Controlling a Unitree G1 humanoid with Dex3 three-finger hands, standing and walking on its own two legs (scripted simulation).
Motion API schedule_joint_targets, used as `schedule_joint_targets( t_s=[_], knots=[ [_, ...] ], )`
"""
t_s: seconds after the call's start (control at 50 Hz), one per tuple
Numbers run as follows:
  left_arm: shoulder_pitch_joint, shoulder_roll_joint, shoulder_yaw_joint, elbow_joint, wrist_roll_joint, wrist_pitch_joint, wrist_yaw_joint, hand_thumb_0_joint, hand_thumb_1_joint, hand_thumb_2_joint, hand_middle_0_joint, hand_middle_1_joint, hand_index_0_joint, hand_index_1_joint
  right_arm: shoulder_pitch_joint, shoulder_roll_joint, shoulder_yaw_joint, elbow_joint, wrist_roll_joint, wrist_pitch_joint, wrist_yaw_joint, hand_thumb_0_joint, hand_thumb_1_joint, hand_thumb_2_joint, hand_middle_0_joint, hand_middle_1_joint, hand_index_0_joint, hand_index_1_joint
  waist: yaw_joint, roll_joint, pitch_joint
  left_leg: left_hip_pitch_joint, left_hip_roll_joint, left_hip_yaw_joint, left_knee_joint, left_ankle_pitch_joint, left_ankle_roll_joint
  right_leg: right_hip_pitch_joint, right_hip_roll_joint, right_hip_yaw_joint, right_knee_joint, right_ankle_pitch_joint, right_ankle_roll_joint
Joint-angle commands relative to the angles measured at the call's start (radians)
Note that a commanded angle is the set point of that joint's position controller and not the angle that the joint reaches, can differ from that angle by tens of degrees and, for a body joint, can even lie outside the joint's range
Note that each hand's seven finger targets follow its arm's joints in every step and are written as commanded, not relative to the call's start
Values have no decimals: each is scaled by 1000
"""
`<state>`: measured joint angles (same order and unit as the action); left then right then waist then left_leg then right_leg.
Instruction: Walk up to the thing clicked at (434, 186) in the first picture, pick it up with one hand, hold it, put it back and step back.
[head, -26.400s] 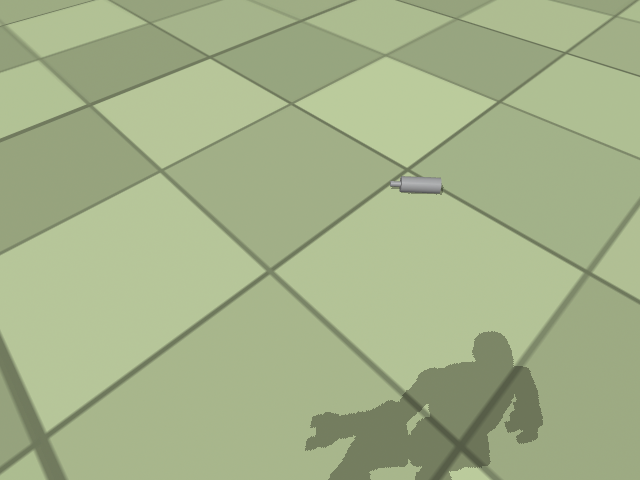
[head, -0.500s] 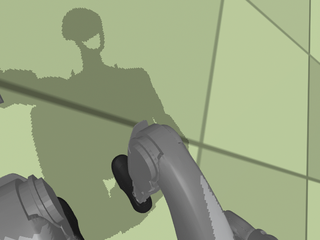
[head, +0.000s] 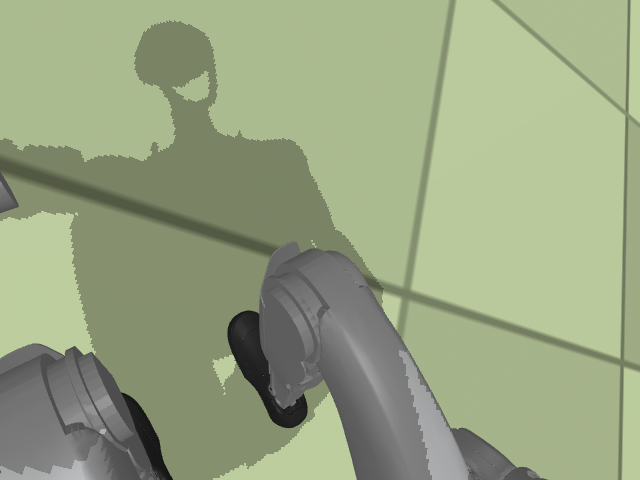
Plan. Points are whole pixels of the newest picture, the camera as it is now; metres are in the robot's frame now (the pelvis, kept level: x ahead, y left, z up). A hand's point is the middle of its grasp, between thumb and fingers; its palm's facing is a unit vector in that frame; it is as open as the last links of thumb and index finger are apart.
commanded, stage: settle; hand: left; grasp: from above
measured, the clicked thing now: out of the picture +0.47 +0.31 -0.28
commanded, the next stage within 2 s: lift in 0.72 s
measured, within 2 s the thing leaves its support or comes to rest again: leaves its support in 0.10 s
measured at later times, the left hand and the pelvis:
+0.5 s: hand out of the picture +0.46 +0.30 -0.17, palm faces -0.43 -0.09 -0.90, open 10.0 cm; pelvis +0.00 +0.00 +0.02, yaw +4 degrees
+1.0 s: hand out of the picture +0.45 +0.30 -0.11, palm faces -0.45 -0.09 -0.89, open 9.9 cm; pelvis +0.00 -0.01 +0.05, yaw +8 degrees
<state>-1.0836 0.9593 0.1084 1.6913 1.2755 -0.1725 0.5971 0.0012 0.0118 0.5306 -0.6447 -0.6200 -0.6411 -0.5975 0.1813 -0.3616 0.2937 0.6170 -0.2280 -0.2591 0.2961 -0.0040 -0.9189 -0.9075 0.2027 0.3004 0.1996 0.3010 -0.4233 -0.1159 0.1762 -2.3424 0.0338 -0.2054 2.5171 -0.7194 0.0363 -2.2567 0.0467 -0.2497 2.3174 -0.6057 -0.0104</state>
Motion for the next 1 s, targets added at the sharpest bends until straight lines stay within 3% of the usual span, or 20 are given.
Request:
schedule_joint_targets(
  t_s=[0.0, 0.08, 0.16, 0.18, 0.2, 0.24, 0.26, 0.28, 0.36, 0.38, 0.4, 0.42, 0.48, 0.54, 0.62, 0.66, 0.74, 0.78, 0.84, 0.98],
  knots=[
    [-271, 232, 35, -175, -17, 3, 35, 0, 543, 758, -955, -663, -954, -666, 206, -321, -125, 42, 6, 5, -8, 0, -918, -909, 199, 300, 199, 300, -14, 613, -724, 532, 9, 41, -274, 253, -34, 399, 46, -14, -179, 240, -31],
    [-288, 227, 53, -304, -15, -6, 10, 0, 593, 752, -990, -638, -987, -644, 225, -312, -159, 57, 15, 12, -6, 0, -915, -907, 199, 300, 199, 300, 3, 658, -803, 583, 5, 56, -266, 300, -36, 403, 38, -6, -174, 271, -35],
    [-275, 132, 26, -355, -30, 3, -17, 0, 651, 754, -1031, -625, -1028, -630, 243, -299, -196, 70, 26, 22, -4, 0, -911, -906, 199, 300, 199, 300, 11, 611, -821, 540, -5, 72, -278, 283, -27, 392, 34, 4, -196, 262, -34],
    [-268, 156, 37, -391, -35, 6, -20, 0, 660, 751, -1034, -637, -1033, -640, 243, -295, -206, 75, 37, 29, -7, 0, -913, -906, 199, 300, 199, 300, 37, 648, -873, 571, -2, 78, -288, 296, -27, 413, 39, 10, -200, 273, -34],
    [-274, 72, -15, -390, -47, 9, -32, 0, 658, 744, -1038, -625, -1034, -631, 219, -278, -208, 64, 44, 30, -8, 0, -916, -908, 199, 300, 199, 300, 36, 625, -860, 548, -2, 79, -283, 274, -24, 380, 38, 13, -204, 255, -37],
    [-270, 95, -3, -380, -35, 20, -51, 0, 692, 714, -1051, -622, -1054, -620, 250, -285, -222, 83, 47, 36, -6, 0, -913, -906, 199, 300, 199, 300, 27, 576, -825, 512, -8, 82, -290, 258, -17, 369, 33, 19, -205, 245, -31],
    [-268, 103, 9, -420, -41, 25, -54, 0, 681, 728, -1047, -615, -1048, -616, 251, -277, -229, 80, 55, 44, -10, 0, -910, -906, 199, 300, 199, 300, 55, 594, -884, 530, -11, 84, -309, 268, -18, 388, 32, 22, -208, 250, -34],
    [-266, 17, -43, -390, -51, 31, -71, 0, 697, 733, -1072, -605, -1068, -611, 231, -262, -232, 75, 62, 47, -11, 0, -915, -908, 199, 300, 199, 300, 52, 585, -862, 532, -12, 83, -320, 243, -19, 351, 30, 24, -209, 225, -38],
    [-272, 18, -57, -386, -55, 44, -111, 0, 719, 747, -1100, -603, -1093, -613, 228, -249, -242, 83, 78, 70, -23, 0, -917, -909, 199, 300, 199, 300, 67, 533, -871, 497, -17, 98, -332, 217, -9, 369, 33, 45, -226, 206, -35],
    [-271, -32, -86, -392, -56, 47, -124, 0, 729, 742, -1109, -585, -1098, -599, 231, -244, -244, 82, 79, 74, -27, 0, -915, -908, 199, 300, 199, 300, 62, 512, -859, 507, -23, 94, -345, 216, -10, 347, 22, 43, -231, 203, -34],
    [-274, 39, -41, -408, -50, 48, -123, 0, 736, 760, -1115, -595, -1106, -607, 238, -248, -248, 85, 81, 82, -34, 0, -912, -907, 199, 300, 199, 300, 74, 514, -886, 517, -21, 100, -343, 231, -9, 374, 29, 47, -232, 217, -33],
    [-306, -10, -74, -415, -57, 47, -136, 0, 731, 762, -1122, -580, -1107, -598, 221, -236, -245, 68, 88, 87, -36, 0, -914, -908, 199, 300, 199, 300, 72, 508, -871, 495, -27, 103, -352, 212, -7, 359, 24, 52, -236, 195, -36],
    [-298, 14, -52, -411, -53, 46, -162, 0, 714, 758, -1131, -533, -1105, -563, 228, -240, -256, 69, 89, 98, -50, 0, -912, -908, 199, 300, 199, 300, 72, 465, -836, 484, -33, 109, -362, 184, -4, 346, 17, 64, -253, 161, -38],
    [-322, -33, -80, -443, -55, 40, -178, 0, 708, 747, -1129, -526, -1104, -556, 220, -216, -257, 58, 93, 109, -63, 0, -911, -907, 199, 300, 199, 300, 82, 478, -891, 523, -35, 118, -379, 195, -6, 375, 15, 72, -263, 169, -37],
    [-309, 8, -59, -454, -59, 36, -192, 0, 690, 759, -1123, -509, -1091, -544, 225, -210, -265, 54, 96, 124, -81, 0, -910, -907, 199, 300, 199, 300, 94, 455, -926, 509, -41, 144, -374, 225, 0, 430, 14, 91, -285, 192, -33],
    [-312, -30, -90, -432, -66, 37, -202, 0, 696, 775, -1134, -505, -1099, -544, 226, -196, -264, 66, 102, 136, -91, 0, -910, -907, 199, 300, 199, 300, 103, 439, -943, 501, -43, 149, -381, 216, 2, 440, 17, 101, -296, 177, -36],
    [-341, 3, -70, -477, -72, 35, -203, 0, 689, 789, -1128, -491, -1089, -533, 234, -197, -276, 70, 105, 150, -110, 0, -905, -904, 200, 300, 199, 300, 117, 445, -967, 518, -45, 154, -399, 212, 1, 448, 12, 107, -309, 167, -36],
    [-350, -31, -89, -481, -74, 31, -207, 0, 696, 702, -1115, -558, -1110, -566, 232, -184, -275, 68, 107, 158, -118, 0, -933, -915, 199, 300, 198, 300, 110, 453, -965, 525, -43, 156, -408, 208, 1, 457, 14, 110, -312, 166, -38],
    [-319, -16, -75, -495, -77, 33, -215, 0, 605, 687, -1037, -456, -1005, -461, 240, -183, -287, 69, 119, 166, -132, 0, -889, -897, 200, 300, 200, 300, 136, 444, -1018, 565, -46, 155, -433, 219, 1, 468, 10, 109, -318, 178, -39],
    [-285, -56, -84, -565, -120, 61, -267, 0, 752, 689, -1139, -486, -1124, -500, 253, -168, -320, 72, 147, 195, -158, 0, -918, -909, 200, 300, 199, 300, 168, 469, -1053, 625, -52, 169, -505, 225, 1, 485, 0, 128, -362, 185, -42]
  ],
)
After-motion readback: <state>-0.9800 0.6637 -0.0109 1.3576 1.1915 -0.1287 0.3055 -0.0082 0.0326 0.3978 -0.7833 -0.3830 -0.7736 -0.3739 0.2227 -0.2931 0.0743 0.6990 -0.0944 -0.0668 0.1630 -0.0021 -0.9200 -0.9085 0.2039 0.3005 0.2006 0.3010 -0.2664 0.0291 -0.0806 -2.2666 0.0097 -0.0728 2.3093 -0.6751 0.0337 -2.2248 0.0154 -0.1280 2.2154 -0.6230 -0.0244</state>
